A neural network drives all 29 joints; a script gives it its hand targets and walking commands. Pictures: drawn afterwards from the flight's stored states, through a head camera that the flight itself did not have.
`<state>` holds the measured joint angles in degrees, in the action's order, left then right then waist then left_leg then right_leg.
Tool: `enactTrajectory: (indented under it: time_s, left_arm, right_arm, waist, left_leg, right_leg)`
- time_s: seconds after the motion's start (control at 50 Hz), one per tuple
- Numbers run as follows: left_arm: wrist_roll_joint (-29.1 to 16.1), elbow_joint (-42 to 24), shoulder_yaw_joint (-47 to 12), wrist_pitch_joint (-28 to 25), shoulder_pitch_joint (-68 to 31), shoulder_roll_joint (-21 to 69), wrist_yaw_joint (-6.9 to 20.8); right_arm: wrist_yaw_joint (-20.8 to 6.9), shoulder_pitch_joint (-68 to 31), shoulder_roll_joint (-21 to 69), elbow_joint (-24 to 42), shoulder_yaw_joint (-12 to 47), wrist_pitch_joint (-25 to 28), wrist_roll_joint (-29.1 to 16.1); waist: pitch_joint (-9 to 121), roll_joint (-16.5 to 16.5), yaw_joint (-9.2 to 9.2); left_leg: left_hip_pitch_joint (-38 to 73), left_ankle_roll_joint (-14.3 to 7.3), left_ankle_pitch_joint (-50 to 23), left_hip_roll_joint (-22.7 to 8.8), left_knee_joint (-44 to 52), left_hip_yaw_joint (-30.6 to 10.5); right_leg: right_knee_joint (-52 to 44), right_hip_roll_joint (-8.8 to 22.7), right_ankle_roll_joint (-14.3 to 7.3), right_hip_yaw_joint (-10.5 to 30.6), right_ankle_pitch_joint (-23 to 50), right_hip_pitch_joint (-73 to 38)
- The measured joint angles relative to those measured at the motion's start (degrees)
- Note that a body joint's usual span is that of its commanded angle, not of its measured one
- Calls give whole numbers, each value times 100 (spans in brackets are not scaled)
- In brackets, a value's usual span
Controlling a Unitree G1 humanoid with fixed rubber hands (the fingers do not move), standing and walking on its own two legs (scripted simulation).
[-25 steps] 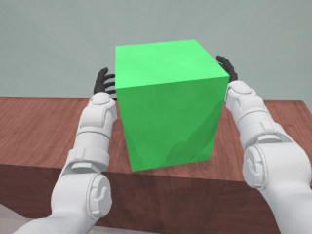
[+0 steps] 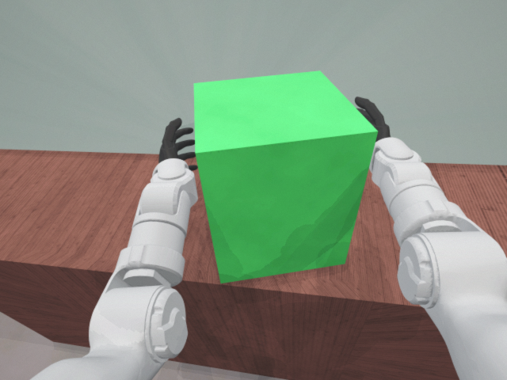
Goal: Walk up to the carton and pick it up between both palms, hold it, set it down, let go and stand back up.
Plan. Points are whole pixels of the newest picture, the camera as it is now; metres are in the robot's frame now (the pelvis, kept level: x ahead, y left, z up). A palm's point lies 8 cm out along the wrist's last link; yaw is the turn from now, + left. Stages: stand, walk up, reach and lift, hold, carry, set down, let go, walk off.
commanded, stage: set down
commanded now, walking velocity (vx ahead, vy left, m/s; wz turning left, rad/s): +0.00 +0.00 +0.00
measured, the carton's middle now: (271, 175) +0.46 +0.06 +0.09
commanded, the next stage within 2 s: none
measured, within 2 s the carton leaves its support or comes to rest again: neither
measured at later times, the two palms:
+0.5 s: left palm (174, 170) +0.39 +0.21 +0.15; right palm (371, 142) +0.49 -0.10 +0.15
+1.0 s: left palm (172, 175) +0.38 +0.21 +0.15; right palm (369, 142) +0.50 -0.10 +0.15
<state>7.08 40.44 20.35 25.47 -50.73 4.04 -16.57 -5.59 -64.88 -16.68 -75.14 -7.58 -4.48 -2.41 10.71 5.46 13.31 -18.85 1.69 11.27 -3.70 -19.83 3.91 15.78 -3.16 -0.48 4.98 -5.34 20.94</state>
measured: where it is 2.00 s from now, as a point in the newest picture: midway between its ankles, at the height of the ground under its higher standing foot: outside the picture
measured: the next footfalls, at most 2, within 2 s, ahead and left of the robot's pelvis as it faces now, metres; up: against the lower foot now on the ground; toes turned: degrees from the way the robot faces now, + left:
none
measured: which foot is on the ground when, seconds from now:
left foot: down 0.00-1.00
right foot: down 0.00-1.00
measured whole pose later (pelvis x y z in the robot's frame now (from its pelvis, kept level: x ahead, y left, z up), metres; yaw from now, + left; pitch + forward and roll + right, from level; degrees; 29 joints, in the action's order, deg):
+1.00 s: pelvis +0.01 +0.00 +0.00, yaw +0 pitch +11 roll -1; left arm 9.8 40.7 28.4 20.1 -50.1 8.5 -15.0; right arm -10.0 -65.6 -16.7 -76.9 -19.3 -0.5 10.1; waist 10.1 5.4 15.0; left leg -18.9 1.8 11.2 -3.7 -18.9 3.9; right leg 15.1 -3.2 -0.6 5.0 -5.3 21.1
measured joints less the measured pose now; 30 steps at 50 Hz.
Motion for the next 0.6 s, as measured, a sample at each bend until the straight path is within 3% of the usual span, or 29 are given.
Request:
enactTrajectory:
  time_s: [0.6]
  left_arm:
    - [61,24,505,-401,58,347,-18]
  right_arm:
    - [-208,-53,-1,-171,-816,292,866]
  waist:
    - [-5,0,151]
  left_leg:
    - [-5,10,-3,-2,91,0]
  right_leg:
    - [-73,-2,-12,-1,-2,13]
